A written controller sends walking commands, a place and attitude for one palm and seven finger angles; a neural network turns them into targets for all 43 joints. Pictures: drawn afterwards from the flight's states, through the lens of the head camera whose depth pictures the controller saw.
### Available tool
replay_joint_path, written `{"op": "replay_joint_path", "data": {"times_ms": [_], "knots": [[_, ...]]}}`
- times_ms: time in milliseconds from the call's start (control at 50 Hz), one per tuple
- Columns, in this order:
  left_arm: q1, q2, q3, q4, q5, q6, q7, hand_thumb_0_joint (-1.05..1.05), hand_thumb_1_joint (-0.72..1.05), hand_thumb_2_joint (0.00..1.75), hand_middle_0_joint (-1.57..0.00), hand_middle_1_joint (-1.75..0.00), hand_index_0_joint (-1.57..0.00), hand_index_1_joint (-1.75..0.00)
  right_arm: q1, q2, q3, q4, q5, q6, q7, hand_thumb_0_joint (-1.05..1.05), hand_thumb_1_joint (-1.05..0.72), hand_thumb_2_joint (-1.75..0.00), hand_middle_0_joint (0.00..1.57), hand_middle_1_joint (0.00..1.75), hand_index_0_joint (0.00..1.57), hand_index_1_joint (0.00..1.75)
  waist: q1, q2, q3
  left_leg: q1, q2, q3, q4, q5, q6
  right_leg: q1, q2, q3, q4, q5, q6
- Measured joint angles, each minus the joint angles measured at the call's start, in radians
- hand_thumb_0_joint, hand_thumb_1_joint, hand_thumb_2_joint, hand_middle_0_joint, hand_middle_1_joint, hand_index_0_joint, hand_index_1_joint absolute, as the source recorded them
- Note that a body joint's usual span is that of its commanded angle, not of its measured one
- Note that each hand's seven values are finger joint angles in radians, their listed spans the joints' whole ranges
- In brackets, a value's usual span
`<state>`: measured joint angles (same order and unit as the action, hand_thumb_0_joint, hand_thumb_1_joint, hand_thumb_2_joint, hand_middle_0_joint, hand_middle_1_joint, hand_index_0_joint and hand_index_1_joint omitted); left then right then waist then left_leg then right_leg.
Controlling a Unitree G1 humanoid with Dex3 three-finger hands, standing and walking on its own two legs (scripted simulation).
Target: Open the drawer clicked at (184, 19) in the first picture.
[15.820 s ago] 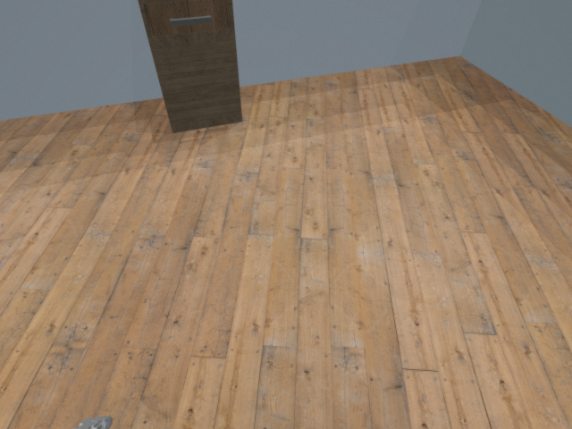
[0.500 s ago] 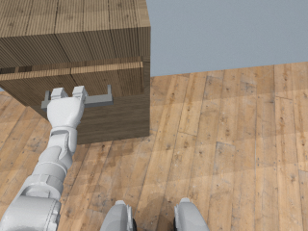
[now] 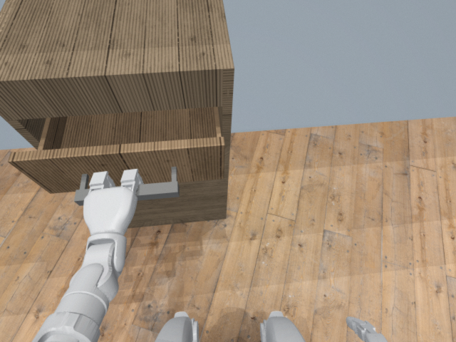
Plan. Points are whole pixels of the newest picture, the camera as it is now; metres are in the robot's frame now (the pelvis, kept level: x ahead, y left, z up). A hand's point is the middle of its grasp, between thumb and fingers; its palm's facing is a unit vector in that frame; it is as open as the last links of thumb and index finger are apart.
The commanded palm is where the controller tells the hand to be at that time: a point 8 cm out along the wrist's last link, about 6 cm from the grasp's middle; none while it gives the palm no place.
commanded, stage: pull the drawer open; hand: left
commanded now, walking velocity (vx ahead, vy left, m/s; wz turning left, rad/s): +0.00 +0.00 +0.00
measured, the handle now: (129, 184) +0.41 +0.20 -0.05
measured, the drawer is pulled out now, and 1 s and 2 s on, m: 0.09 0.21 0.30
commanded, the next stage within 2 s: none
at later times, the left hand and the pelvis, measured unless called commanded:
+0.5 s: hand (120, 247) +0.29 +0.21 -0.07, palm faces -0.04 -0.07 -1.00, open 6.0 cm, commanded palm +0.25 +0.20 -0.02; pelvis -0.01 +0.00 +0.00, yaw +0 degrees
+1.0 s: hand (118, 280) +0.23 +0.20 -0.07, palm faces -0.04 -0.06 -1.00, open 6.0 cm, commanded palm +0.19 +0.20 -0.02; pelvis -0.02 -0.02 -0.01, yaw +1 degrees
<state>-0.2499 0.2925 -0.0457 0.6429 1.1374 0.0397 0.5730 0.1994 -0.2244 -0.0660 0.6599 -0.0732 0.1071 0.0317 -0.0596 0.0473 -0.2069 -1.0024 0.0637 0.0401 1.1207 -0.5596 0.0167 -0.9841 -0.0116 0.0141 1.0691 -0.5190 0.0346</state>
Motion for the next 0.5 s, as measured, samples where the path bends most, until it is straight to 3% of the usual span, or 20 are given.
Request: {"op": "replay_joint_path", "data": {"times_ms": [500], "knots": [[0.186, -0.033, -0.039, -0.131, 0.007, 0.030, 0.020, 0.01, 0.70, 0.76, -0.28, -1.34, -0.36, -1.28, -0.025, 0.011, 0.013, -0.026, 0.002, -0.012, -0.004, 0.01, -0.90, -0.90, 0.20, 0.30, 0.21, 0.30, 0.017, -0.003, -0.002, 0.027, -0.001, -0.003, 0.019, 0.007, -0.006, 0.024, 0.000, 0.000, 0.025, -0.004, 0.000]]}}
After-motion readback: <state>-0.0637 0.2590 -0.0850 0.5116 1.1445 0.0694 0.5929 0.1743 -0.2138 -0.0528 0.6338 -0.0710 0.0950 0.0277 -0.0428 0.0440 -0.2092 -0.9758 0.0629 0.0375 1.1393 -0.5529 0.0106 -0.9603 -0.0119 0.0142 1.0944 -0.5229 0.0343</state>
